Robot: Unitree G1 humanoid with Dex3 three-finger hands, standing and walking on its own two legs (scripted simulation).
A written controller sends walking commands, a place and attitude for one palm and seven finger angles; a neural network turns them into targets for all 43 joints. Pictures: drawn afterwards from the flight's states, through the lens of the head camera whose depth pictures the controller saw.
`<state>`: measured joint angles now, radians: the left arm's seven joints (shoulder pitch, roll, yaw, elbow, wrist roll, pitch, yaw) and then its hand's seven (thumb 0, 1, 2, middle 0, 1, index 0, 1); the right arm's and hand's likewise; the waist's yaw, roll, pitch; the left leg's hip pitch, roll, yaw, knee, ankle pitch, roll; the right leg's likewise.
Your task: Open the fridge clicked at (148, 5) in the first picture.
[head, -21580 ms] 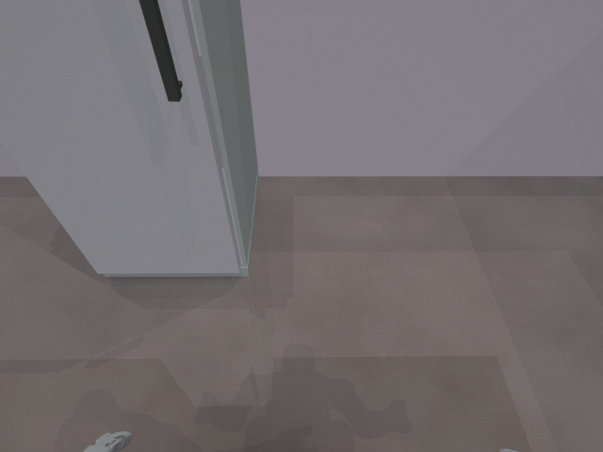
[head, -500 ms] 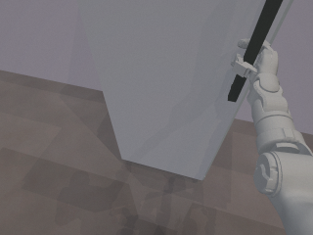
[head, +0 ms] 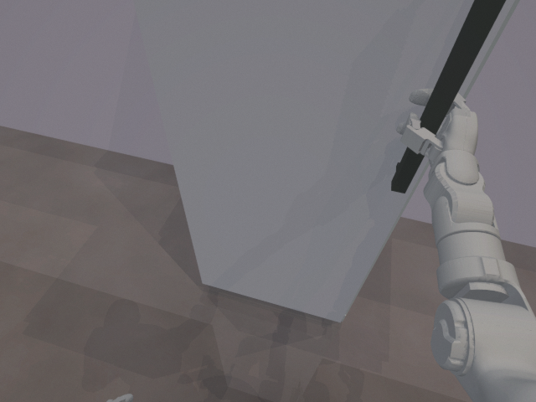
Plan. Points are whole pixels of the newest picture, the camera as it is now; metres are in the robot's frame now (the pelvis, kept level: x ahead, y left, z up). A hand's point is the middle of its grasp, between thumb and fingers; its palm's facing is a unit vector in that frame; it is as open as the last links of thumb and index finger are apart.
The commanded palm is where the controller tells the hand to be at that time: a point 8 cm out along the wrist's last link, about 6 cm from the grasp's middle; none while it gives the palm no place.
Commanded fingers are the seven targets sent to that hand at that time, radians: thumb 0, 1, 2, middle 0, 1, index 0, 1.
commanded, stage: grip the handle and tug to test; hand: right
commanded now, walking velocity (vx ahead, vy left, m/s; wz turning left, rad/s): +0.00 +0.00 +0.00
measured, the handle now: (448, 73) +0.51 -0.17 +0.27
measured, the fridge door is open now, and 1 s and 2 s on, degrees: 0 10 40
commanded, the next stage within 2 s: pull the door a little, standing still in 0.24 s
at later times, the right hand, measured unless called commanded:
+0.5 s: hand (410, 138) +0.45 -0.14 +0.20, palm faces +0.16 +0.99 +0.02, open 5.5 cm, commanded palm +0.40 -0.18 +0.20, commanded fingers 0.00 -0.90 -0.90 0.45 1.40 0.45 1.40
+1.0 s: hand (402, 172) +0.38 -0.12 +0.19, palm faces +0.12 +0.98 -0.14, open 6.2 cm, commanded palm +0.35 -0.16 +0.18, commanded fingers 0.00 -0.90 -0.90 0.45 1.40 0.45 1.40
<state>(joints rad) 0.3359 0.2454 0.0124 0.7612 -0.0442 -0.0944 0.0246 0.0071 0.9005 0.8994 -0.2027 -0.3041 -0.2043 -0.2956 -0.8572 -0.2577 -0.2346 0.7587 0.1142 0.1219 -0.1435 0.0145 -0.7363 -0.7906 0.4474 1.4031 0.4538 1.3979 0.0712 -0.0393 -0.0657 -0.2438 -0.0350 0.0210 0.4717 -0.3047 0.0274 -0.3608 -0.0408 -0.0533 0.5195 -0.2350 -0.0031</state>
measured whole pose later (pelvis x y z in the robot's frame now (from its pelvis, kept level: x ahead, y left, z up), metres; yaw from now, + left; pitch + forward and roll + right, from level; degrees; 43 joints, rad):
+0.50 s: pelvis +0.06 +0.01 +0.01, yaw -1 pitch +2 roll +0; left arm 0.14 0.23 -0.01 0.69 -0.05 0.00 0.07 0.01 0.90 0.90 -0.20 -0.30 -0.20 -0.30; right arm -0.51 -0.15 -0.16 0.18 0.15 0.41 -0.10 0.02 -0.72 -0.79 0.36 1.40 0.41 1.40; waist -0.02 -0.03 -0.09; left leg -0.06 -0.02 0.04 0.40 -0.31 0.02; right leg -0.18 -0.02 -0.03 0.44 -0.27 0.01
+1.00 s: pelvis +0.14 +0.03 +0.04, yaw +0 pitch +2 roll -1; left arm 0.15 0.19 -0.05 0.53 0.01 0.08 0.02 0.01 0.90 0.90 -0.20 -0.30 -0.20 -0.30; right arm 0.29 -0.20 -0.03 -0.55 0.12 0.20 -0.07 -0.02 -0.61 -0.76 0.45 1.40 0.36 1.40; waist -0.03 -0.02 -0.06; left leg -0.19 -0.04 0.03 0.72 -0.25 -0.04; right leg -0.14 -0.03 0.00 0.53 -0.02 -0.01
